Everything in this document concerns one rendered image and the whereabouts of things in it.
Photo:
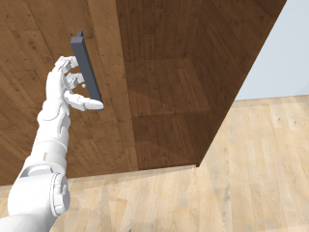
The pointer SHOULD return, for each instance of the robot left hand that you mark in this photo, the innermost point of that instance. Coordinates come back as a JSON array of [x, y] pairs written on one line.
[[57, 85]]

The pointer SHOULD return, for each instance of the left robot forearm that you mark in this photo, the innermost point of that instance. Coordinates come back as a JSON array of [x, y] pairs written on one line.
[[51, 143]]

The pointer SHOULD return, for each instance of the handle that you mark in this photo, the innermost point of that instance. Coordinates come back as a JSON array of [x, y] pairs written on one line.
[[84, 63]]

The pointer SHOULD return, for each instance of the robot left upper arm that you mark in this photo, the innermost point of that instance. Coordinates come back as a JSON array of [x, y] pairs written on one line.
[[36, 202]]

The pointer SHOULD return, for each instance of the wardrobe door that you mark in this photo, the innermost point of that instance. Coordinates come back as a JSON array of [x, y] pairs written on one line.
[[34, 34]]

